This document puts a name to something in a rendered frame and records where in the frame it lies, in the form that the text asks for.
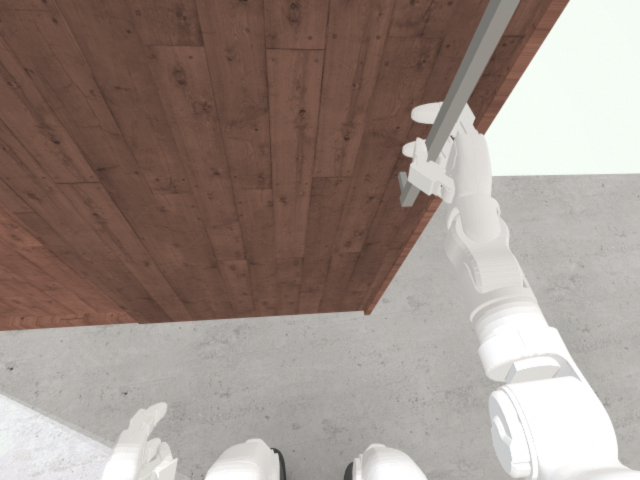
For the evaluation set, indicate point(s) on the right robot thigh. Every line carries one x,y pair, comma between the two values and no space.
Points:
383,463

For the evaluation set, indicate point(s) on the handle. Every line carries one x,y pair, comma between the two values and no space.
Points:
490,29

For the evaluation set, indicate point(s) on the robot left hand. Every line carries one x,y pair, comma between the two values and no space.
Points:
131,453

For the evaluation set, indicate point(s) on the right robot upper arm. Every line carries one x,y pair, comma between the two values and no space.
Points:
553,429

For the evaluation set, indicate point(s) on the robot right hand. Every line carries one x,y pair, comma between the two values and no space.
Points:
466,159

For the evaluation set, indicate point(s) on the right robot forearm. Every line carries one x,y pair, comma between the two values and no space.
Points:
517,345

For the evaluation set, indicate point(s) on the left robot shin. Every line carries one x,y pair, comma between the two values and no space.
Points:
256,440

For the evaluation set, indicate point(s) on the wardrobe door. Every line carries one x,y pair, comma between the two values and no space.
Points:
35,280
219,159

